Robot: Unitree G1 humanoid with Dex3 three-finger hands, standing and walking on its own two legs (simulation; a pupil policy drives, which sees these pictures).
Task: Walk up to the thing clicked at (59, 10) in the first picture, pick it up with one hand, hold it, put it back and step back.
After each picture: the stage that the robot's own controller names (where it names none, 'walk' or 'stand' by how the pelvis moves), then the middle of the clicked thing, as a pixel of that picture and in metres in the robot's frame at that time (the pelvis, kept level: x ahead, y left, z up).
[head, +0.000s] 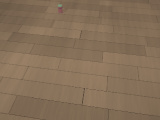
stand; (60, 9) +2.10 +0.31 -0.72
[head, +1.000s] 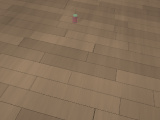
walk; (74, 18) +1.97 +0.12 -0.70
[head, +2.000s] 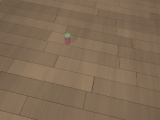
walk; (67, 39) +1.34 +0.11 -0.70
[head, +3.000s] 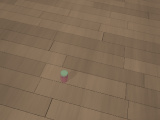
walk; (64, 76) +0.85 +0.13 -0.71
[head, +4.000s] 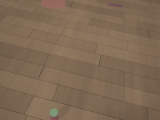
walk; (54, 115) +0.52 +0.15 -0.71
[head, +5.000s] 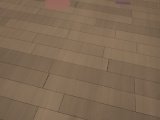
stand; out of the picture +0.39 +0.14 -0.70
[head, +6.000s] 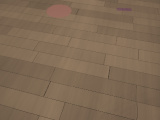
stand; out of the picture +0.36 +0.16 -0.72
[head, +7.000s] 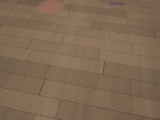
stand; out of the picture +0.35 +0.17 -0.72
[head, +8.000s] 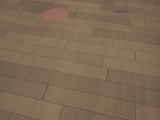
stand; out of the picture +0.35 +0.16 -0.73
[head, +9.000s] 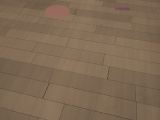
stand; out of the picture +0.34 +0.16 -0.73
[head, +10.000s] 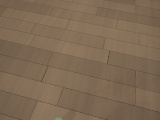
go down; out of the picture +0.37 +0.15 -0.71
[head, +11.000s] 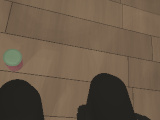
go down; (13, 60) +0.43 +0.21 -0.28
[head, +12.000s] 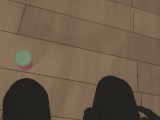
close in; (24, 61) +0.42 +0.20 -0.29
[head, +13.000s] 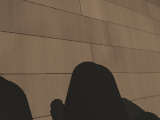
close; out of the picture +0.41 +0.25 -0.22
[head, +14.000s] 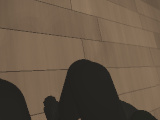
close; out of the picture +0.41 +0.25 -0.22
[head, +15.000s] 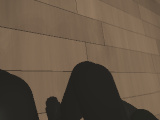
lift; out of the picture +0.36 +0.23 -0.23
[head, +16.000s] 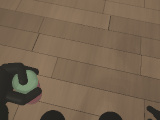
lift; (28, 88) +0.32 +0.18 -0.01
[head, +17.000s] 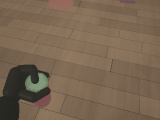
hold; (39, 91) +0.32 +0.16 +0.02
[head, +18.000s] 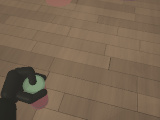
hold; (36, 93) +0.32 +0.17 -0.01
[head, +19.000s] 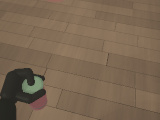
crouch; (35, 93) +0.33 +0.17 -0.03
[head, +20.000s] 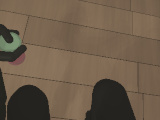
lower; (12, 50) +0.45 +0.20 -0.10
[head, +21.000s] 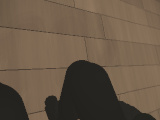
lower; out of the picture +0.42 +0.28 -0.23
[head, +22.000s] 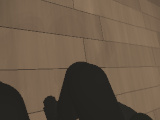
lower; out of the picture +0.41 +0.28 -0.24
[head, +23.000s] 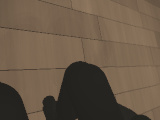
lower; out of the picture +0.41 +0.28 -0.24
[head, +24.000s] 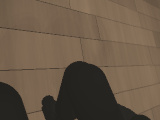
lower; out of the picture +0.41 +0.28 -0.23
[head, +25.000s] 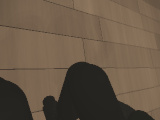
open; out of the picture +0.40 +0.26 -0.24
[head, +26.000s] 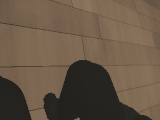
rise; out of the picture +0.39 +0.27 -0.23
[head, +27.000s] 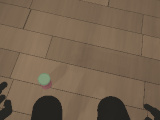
walk; (45, 81) +0.42 +0.19 -0.45
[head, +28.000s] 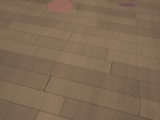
stand; out of the picture +0.36 +0.16 -0.66
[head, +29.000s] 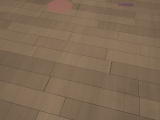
stand; out of the picture +0.37 +0.16 -0.67
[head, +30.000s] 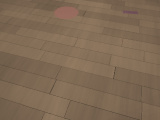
stand; out of the picture +0.39 +0.15 -0.71
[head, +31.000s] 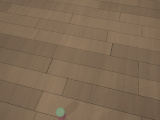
stand; (61, 114) +0.42 +0.17 -0.70
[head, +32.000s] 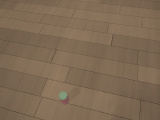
walk; (64, 98) +0.55 +0.20 -0.70
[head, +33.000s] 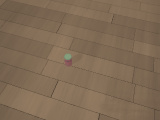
walk; (68, 60) +0.89 +0.12 -0.69
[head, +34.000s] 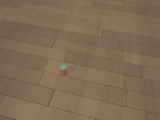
stand; (63, 70) +0.97 +0.17 -0.71
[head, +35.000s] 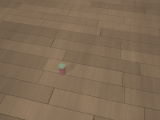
stand; (62, 69) +0.99 +0.19 -0.72
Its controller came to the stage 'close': yes
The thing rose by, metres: 0.70
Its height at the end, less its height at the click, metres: +0.00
